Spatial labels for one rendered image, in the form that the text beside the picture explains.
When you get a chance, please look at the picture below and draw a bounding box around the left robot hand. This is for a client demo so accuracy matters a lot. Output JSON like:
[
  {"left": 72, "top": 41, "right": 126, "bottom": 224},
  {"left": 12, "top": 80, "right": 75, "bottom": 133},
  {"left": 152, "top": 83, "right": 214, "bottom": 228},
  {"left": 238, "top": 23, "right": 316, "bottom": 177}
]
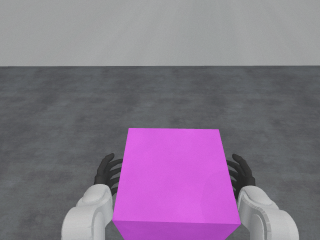
[{"left": 93, "top": 153, "right": 123, "bottom": 196}]

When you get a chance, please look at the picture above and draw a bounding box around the carton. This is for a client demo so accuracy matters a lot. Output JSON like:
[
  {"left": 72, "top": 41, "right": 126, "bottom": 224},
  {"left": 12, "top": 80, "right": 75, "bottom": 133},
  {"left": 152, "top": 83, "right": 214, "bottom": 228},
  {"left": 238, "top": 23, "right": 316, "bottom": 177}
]
[{"left": 112, "top": 128, "right": 241, "bottom": 240}]

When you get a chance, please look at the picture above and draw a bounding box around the robot right forearm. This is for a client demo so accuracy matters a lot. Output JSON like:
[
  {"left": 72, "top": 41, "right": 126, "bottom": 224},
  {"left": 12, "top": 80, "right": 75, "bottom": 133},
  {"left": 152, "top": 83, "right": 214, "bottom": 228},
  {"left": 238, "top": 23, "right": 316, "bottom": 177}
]
[{"left": 237, "top": 185, "right": 299, "bottom": 240}]

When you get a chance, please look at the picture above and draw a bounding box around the robot left forearm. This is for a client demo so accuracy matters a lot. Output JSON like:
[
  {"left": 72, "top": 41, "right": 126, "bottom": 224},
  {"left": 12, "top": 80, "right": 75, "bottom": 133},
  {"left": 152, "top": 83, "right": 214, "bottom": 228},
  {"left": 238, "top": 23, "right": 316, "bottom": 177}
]
[{"left": 61, "top": 184, "right": 114, "bottom": 240}]

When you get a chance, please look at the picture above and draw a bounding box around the right robot hand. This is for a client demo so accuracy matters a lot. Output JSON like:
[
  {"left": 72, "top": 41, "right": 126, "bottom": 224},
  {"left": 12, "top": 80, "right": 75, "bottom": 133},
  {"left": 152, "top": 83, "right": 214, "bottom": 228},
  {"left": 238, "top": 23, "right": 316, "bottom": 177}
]
[{"left": 226, "top": 153, "right": 256, "bottom": 202}]

